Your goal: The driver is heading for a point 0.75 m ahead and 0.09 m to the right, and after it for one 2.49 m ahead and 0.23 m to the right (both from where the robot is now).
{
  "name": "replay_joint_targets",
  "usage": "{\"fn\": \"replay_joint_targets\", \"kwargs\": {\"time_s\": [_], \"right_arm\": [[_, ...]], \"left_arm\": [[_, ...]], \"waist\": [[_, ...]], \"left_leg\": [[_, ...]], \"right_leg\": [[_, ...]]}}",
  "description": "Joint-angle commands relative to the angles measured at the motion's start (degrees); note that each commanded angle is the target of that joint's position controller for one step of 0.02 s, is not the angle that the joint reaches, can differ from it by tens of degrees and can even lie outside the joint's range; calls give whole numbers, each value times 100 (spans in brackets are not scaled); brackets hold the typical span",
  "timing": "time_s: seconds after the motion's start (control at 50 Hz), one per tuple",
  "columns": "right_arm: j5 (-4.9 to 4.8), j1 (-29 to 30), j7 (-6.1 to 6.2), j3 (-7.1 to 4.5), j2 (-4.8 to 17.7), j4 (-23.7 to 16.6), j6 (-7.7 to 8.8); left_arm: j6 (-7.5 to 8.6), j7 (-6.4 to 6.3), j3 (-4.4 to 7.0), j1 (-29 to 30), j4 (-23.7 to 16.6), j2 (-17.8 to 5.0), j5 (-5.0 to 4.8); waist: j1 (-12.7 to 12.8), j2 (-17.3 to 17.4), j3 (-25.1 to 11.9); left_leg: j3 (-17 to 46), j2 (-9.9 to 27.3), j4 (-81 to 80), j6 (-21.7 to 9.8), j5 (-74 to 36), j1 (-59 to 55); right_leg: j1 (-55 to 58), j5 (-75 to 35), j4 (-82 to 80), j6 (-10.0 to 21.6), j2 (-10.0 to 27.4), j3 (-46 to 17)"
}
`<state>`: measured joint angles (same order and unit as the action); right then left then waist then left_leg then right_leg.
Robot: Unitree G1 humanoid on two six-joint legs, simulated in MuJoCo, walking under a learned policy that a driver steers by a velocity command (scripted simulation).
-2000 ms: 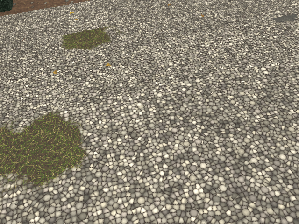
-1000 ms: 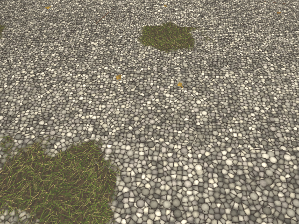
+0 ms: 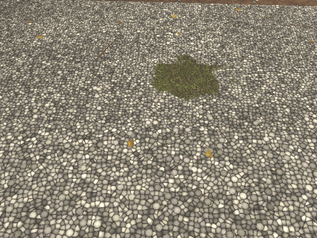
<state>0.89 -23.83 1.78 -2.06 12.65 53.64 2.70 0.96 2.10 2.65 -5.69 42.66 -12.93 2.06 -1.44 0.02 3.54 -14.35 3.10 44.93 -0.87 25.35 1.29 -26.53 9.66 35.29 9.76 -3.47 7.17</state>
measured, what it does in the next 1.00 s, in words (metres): walks ahead, turning right: left foot, then right foot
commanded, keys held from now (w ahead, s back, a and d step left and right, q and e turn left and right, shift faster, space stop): w+e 0.28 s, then e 0.20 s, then no key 0.52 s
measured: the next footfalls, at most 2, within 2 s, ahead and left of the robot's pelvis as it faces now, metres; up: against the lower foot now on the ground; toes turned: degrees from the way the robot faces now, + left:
left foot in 0.44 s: +0.31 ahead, +0.07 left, +0.00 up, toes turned -21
right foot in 0.80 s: +0.28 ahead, -0.14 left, +0.00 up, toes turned -23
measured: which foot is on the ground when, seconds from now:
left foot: up 0.00-0.42, down 0.44-1.00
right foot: down 0.00-0.46, up 0.48-0.78, down 0.80-1.00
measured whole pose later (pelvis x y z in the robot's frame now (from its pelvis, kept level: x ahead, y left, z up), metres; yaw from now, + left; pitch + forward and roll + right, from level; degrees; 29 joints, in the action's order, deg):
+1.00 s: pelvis +0.29 -0.05 +0.02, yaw -22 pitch -1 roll -1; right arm 0.1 -15.6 0.7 -0.8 13.4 46.5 -3.2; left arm -0.1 -0.3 -2.0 -12.6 48.9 -9.8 0.8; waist 0.3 1.9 0.9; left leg 0.1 1.8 43.8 0.3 22.9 14.5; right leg -11.2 16.4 28.3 3.5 -3.7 1.8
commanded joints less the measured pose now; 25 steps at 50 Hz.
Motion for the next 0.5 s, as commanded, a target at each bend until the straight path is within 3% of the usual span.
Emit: {"fn": "replay_joint_targets", "kwargs": {"time_s": [0.02, 0.04, 0.06, 0.08, 0.1, 0.12, 0.16, 0.18, 0.2, 0.24, 0.28, 0.3, 0.36, 0.4, 0.44, 0.46, 0.48, 0.5], "right_arm": [[-29, 605, -101, -186, 896, -1076, 200], [-85, 921, -122, -155, 849, -1195, 284], [-110, 820, -110, -158, 879, -1144, 327], [-20, 816, -104, -160, 817, -1140, 262], [93, 622, -116, -135, 732, -1095, 128], [145, 530, -137, -134, 683, -1093, -9], [158, 621, -166, -128, 625, -1181, -173], [142, 849, -168, -127, 629, -1281, -189], [125, 1120, -150, -117, 606, -1394, -180], [213, 1397, -209, -30, 427, -1475, -196], [140, 1572, -212, -38, 561, -1546, -175], [145, 1315, -216, -102, 726, -1402, -123], [190, 1510, -212, -134, 929, -1532, 24], [184, 1195, -210, -125, 934, -1507, 73], [202, -77, -165, -155, 1012, -1254, 102], [194, -542, -158, -194, 1082, -1203, 139], [84, -269, -135, -251, 1483, -1296, 145], [-100, -79, -179, -93, 1004, -1561, 94]], "left_arm": [[-86, -165, 565, -1988, 98, -1727, -225], [-90, -233, 486, -1744, 184, -1438, -209], [-76, -247, 380, -1596, 264, -1074, -193], [-23, -257, 317, -1357, 257, -894, -179], [31, -268, 281, -1180, 215, -811, -191], [98, -248, 262, -1160, 204, -814, -200], [203, -203, 292, -1291, 229, -969, -228], [230, -177, 309, -1276, 207, -1049, -245], [236, -173, 315, -1273, 215, -1114, -267], [176, -172, 334, -1408, 198, -1179, -221], [116, -165, 328, -1580, 142, -1138, -215], [117, -187, 330, -1616, 69, -1179, -67], [12, -294, 313, -1655, -113, -1196, -60], [-35, -318, 320, -1359, -308, -1218, -59], [-46, -317, 318, -455, -613, -1255, -170], [-38, -338, 342, -377, -707, -1200, -341], [-55, -357, 234, -1165, -879, -494, -333], [-82, -449, 268, -1772, -534, -808, -18]], "waist": [[1010, -572, -1992], [836, -288, -1198], [513, 200, -539], [248, 330, -320], [40, 233, -275], [-48, 117, -320], [-93, -24, -333], [-113, 19, -242], [-43, -163, -147], [127, -419, -329], [276, -419, -420], [280, -419, -665], [337, -146, -622], [149, -318, -606], [-667, -564, -843], [-943, -92, -698], [-181, 1777, -856], [59, 704, -843]], "left_leg": [[1651, -476, 4407, 57, 143, 4187], [1769, -128, 4127, 31, -289, 4472], [1686, 87, 3448, 30, -581, 4110], [1722, 241, 2925, 68, -641, 3728], [1713, 285, 2619, 135, -671, 3334], [1686, 284, 2367, 189, -689, 3131], [1553, 244, 1890, 277, -927, 3075], [1496, 174, 1217, 323, -1237, 2798], [1444, 102, 650, 334, -1583, 2633], [1238, -104, 505, 318, -2242, 2495], [1337, -120, 296, 316, -2315, 2633], [1372, -109, 1005, 201, -2916, 2705], [1544, -168, 1228, 105, -2049, 3215], [1607, -308, 941, -28, -1581, 2816], [1575, -430, -187, -197, -1673, 923], [1586, -208, -1676, -135, -2476, 349], [3453, 1792, -1516, -760, -6340, -828], [3859, 2066, -1153, -1069, -8327, -670]], "right_leg": [[4559, 121, -1853, 1731, 2379, -4861], [3972, -265, -1875, 1555, 2314, -4046], [2940, -863, -1980, 1247, 2080, -3442], [2327, -1257, -2029, 976, 1718, -2991], [1896, -1583, -2094, 840, 1447, -2636], [1691, -1739, -2135, 776, 1288, -2438], [1466, -1979, -2198, 736, 1051, -2213], [1061, -1842, -2280, 634, 838, -2006], [869, -1739, -2369, 556, 652, -1909], [1028, -2575, -2152, 422, 594, -1892], [1370, -2585, -2005, 358, 636, -2051], [1703, -3236, -1679, 405, 872, -2206], [2241, -4309, -876, 543, 1038, -2531], [2125, -5112, -277, 469, 974, -2612], [1098, -5546, 980, 63, 518, -2485], [615, -3884, 2086, -171, 5, -2254], [-688, 2234, 3844, -608, -836, -1545], [-1091, 2769, 4405, -630, -551, -1707]]}}
Keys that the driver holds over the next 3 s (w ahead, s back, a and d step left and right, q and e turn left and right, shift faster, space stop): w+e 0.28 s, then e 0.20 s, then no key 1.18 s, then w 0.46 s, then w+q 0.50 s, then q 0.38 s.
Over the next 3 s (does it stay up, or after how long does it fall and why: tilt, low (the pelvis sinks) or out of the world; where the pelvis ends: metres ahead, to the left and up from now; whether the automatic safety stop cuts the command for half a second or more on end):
stays up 0.67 -0.30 -0.17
